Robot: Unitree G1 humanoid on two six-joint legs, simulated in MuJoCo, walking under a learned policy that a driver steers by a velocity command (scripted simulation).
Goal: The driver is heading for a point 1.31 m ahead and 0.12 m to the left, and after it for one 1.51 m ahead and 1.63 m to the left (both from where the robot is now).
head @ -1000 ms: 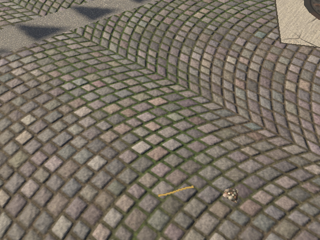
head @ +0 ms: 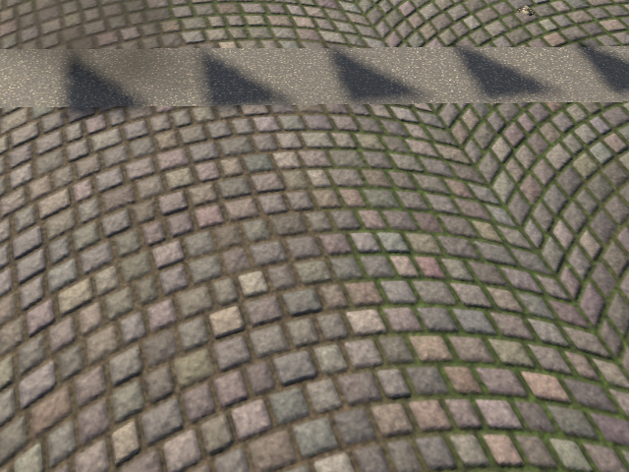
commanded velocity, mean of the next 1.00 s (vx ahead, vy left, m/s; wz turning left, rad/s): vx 0.50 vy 0.00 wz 0.30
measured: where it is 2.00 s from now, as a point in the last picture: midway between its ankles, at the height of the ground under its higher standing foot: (273, 225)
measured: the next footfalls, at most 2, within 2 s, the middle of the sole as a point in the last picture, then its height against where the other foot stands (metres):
right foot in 0.32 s outside the picture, level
left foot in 0.82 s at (225, 414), level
